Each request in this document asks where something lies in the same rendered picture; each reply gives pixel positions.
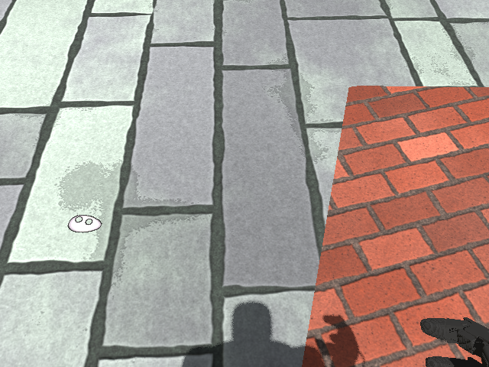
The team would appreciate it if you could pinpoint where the robot right hand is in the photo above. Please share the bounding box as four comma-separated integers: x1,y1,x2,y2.
420,317,489,367

